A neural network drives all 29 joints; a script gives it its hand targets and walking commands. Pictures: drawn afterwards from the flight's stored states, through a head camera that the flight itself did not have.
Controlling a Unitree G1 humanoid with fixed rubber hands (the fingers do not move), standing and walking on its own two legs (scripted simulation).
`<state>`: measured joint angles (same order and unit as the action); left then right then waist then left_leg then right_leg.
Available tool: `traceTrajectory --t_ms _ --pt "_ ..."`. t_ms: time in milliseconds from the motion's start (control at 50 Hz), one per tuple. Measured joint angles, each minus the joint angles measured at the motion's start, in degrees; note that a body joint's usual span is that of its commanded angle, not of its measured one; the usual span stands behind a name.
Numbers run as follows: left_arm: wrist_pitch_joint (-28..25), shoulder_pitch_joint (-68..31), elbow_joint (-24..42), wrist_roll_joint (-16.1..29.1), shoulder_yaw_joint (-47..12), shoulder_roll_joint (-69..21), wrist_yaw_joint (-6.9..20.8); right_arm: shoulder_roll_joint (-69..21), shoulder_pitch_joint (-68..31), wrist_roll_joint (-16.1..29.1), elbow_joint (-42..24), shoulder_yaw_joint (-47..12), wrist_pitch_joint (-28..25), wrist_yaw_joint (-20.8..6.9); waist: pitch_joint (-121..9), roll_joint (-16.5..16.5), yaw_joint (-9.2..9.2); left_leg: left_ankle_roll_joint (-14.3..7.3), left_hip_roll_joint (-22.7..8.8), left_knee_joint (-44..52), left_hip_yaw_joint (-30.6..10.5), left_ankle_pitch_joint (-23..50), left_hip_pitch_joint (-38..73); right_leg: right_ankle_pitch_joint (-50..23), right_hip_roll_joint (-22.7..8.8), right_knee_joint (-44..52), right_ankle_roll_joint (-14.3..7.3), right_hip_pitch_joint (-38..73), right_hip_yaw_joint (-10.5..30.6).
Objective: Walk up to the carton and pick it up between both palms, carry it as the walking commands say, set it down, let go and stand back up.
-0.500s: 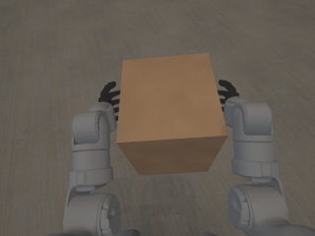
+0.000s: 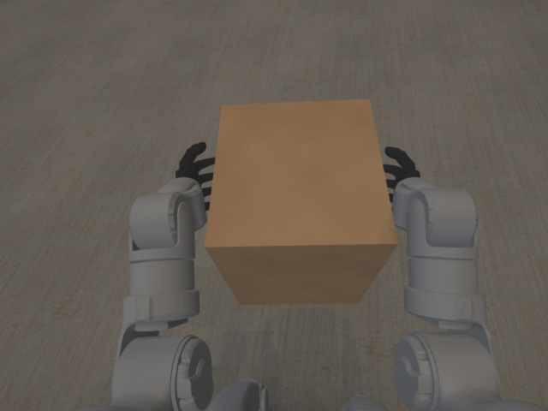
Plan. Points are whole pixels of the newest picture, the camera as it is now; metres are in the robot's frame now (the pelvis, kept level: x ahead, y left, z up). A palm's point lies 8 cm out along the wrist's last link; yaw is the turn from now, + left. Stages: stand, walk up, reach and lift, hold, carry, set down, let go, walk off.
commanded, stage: carry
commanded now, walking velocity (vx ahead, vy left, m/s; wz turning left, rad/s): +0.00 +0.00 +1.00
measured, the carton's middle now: (297, 214) +0.38 -0.04 +0.05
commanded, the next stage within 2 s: none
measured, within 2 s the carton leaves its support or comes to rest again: neither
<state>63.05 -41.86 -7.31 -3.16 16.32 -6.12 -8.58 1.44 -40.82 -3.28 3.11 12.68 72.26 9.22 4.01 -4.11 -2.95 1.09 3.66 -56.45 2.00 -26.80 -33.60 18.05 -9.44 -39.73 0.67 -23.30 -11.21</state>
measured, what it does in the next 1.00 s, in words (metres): walks backwards, turning left: left foot, then right foot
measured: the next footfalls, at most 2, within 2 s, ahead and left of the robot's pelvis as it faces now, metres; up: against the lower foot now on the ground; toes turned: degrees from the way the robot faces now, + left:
left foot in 0.14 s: +0.05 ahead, +0.15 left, +0.00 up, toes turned +12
right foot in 0.48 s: +0.04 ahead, -0.07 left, +0.00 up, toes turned +20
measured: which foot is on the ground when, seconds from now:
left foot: up 0.00-0.12, down 0.14-0.50, up 0.52-0.74, down 0.76-1.00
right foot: down 0.00-0.18, up 0.20-0.46, down 0.48-0.76, up 0.78-0.96, down 0.98-1.00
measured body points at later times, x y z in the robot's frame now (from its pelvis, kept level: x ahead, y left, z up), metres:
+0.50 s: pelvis -0.07 +0.02 -0.01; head +0.02 +0.02 +0.43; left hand +0.23 +0.34 +0.12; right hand +0.35 +0.07 +0.08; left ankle +0.01 +0.14 -0.72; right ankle +0.00 -0.09 -0.72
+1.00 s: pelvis -0.16 +0.00 -0.01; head -0.10 +0.04 +0.44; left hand -0.05 +0.42 +0.11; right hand +0.18 +0.25 +0.07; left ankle -0.16 +0.15 -0.72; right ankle -0.04 -0.04 -0.72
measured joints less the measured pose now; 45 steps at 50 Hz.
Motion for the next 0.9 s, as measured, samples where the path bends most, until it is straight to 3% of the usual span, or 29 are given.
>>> traceTrajectory --t_ms 80,140,180,220,260,340,400,460,480,520,580,620,660,740,780,800,840,900 --pt "1.66 1.28 1.51 -1.34 -0.61 0.57 -0.02 2.6 -3.67 2.01 5.96 -3.1 -0.3 -0.6 -0.15 3.38 -1.28 0.83 -2.83 5.7 1.78 2.93 3.53 0.42 -4.02 -1.33 1.22 0.5 -2.37" --pt "2.93 0.21 1.8 -2.2 -0.75 1.16 -0.12 4.02 -7.23 3.18 10.2 -3.99 -0.97 -1.05 -1.31 4.07 -2.04 1.08 -4.03 14.79 1.9 6.18 8.13 1.9 -6.77 -4.73 2.63 -0.49 -4.59" --pt "3.48 0.19 1.3 -2.11 -1.4 2.66 -0.05 3.28 -8.14 2.9 12.99 -3.95 -2.29 -1.39 -1.98 5.93 -1.28 -1.0 -2.17 15.87 2.38 10.45 8.06 4.34 -8.95 -7.54 3.84 -1.61 -3.87" --pt "4.41 1.57 0.66 -1.2 -1.44 4.42 0.19 1.14 -7.2 1.65 15.45 -4.23 -3.51 -1.53 -2.92 5.34 0.46 -2.81 -2.33 15.17 1.73 10.1 6.93 13.34 -5.59 -11.88 5.83 -3.69 -0.34" --pt "5.69 1.68 -0.69 -0.12 -1.42 5.97 0.23 -1.2 -4.9 0.28 15.81 -3.56 -4.03 -1.61 -2.84 3.96 1.6 -3.39 -2.53 16.26 -0.59 10.99 6.36 16.39 -1.22 -14.83 6.51 -4.69 2.01" --pt "6.5 -2.75 -2.47 1.59 -2.65 8.1 -0.07 -3.14 -1.31 -0.22 9.18 -2.0 -3.66 -1.12 0.17 1.8 4.07 -3.06 -0.69 19.67 -6.5 15.8 4.88 13.13 4.02 -14.96 7.25 -5.63 3.64" --pt "5.11 -6.47 -2.0 2.99 -3.15 8.65 -0.26 -2.52 -2.15 0.02 3.57 -1.26 -2.95 -0.29 2.86 0.44 7.17 -2.89 1.09 21.19 -8.43 18.65 3.7 10.38 5.5 -12.77 7.62 -6.37 5.4" --pt "2.96 -7.43 -1.1 3.8 -2.89 7.86 -0.36 -2.43 -3.0 -0.73 -0.15 0.19 -2.45 0.2 3.41 -1.07 8.35 -2.63 3.29 22.02 -10.42 20.88 2.23 9.7 6.77 -6.95 6.75 -4.51 7.16" --pt "2.29 -7.16 -1.17 3.85 -2.55 7.32 -0.35 -2.6 -2.98 -1.1 -0.7 0.69 -2.25 0.29 3.04 -1.56 8.32 -2.44 4.08 22.34 -11.26 21.59 1.8 9.73 7.23 -3.4 6.08 -2.79 7.43" --pt "0.87 -5.76 -1.87 3.35 -1.56 5.44 -0.27 -2.35 -2.56 -1.54 -0.74 1.24 -1.64 0.34 2.49 -3.92 7.73 -1.72 4.29 21.37 -12.32 19.85 1.1 -0.63 7.64 2.12 2.5 -0.69 5.89" --pt "0.42 -2.92 -2.66 1.94 -1.33 2.88 -0.19 -1.38 0.07 -0.92 -0.69 0.82 -0.32 0.24 0.44 -1.34 3.79 0.56 3.01 7.35 -2.97 6.76 -3.09 -1.08 2.68 1.25 0.22 -0.19 2.25" --pt "0.89 -1.41 -1.86 1.19 -1.56 1.99 -0.2 -0.66 0.09 -0.39 -0.14 0.57 0.59 0.12 -0.11 1.12 1.06 0.64 0.69 2.56 0.39 4.85 -3.1 0.35 -0.67 0.57 0.61 0.61 -0.18" --pt "1.09 -0.51 -0.56 0.28 -1.63 1.35 -0.23 0.69 -1.58 0.46 1.47 -0.08 0.87 -0.1 -0.13 2.79 -0.59 0.73 -1.4 3.58 1.08 4.81 -0.9 0.75 -3.13 -0.06 1.43 1.15 -1.8" --pt "2.13 0.1 2.05 -1.81 -1.45 1.03 -0.28 3.41 -6.23 2.43 7.02 -2.49 -0.24 -0.95 -1.42 4.4 -2.56 0.97 -3.82 14.03 1.29 6.4 6.5 2.04 -7.4 -3.98 3.47 -0.05 -3.52" --pt "2.97 0.09 1.83 -2.23 -1.74 2.23 -0.19 3.34 -7.8 2.55 10.82 -3.28 -1.64 -1.54 -2.46 5.51 -2.6 -0.23 -2.62 17.11 1.78 11.56 7.87 3.76 -9.88 -7.44 4.79 -1.42 -2.99" --pt "3.48 0.54 1.54 -2.01 -1.76 3.32 0.01 2.57 -7.88 2.26 12.73 -3.88 -2.6 -1.69 -2.75 6.01 -1.88 -1.18 -2.06 16.06 2.04 11.47 7.28 8.07 -9.38 -9.34 5.75 -2.29 -1.22" --pt "4.89 1.26 0.42 -1.08 -1.17 5.24 0.33 0.51 -6.89 1.27 15.64 -4.77 -3.88 -1.81 -2.99 5.24 -0.04 -2.37 -2.4 15.36 1.42 11.02 6.49 15.26 -5.13 -13.35 7.04 -3.89 2.16" --pt "6.62 0.28 -2.07 0.39 -1.42 7.44 0.37 -2.26 -3.12 -0.11 14.63 -4.23 -4.23 -1.79 -2.36 3.74 1.98 -2.67 -1.91 16.98 -1.82 13.1 5.26 14.99 0.25 -12.76 7.52 -4.17 2.47"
